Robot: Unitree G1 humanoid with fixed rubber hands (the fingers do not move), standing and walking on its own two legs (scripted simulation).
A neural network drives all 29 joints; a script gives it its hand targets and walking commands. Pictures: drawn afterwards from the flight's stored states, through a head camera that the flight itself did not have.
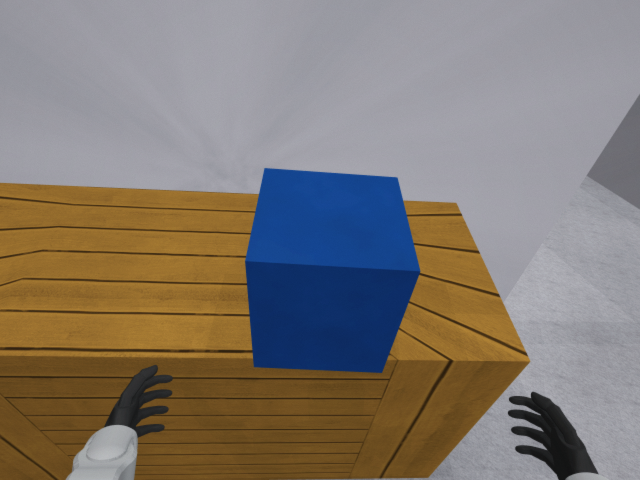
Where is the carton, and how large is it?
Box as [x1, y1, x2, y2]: [245, 168, 419, 372]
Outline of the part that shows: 264,168 245,259 254,366 381,372 419,273 419,267 397,178 384,176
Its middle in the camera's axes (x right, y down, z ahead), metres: +0.01 +0.06 +0.62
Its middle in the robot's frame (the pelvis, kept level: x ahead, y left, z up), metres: +0.43 +0.01 +0.01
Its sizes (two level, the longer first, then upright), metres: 0.210 0.200 0.250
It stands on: a pedestal, 0.67 m high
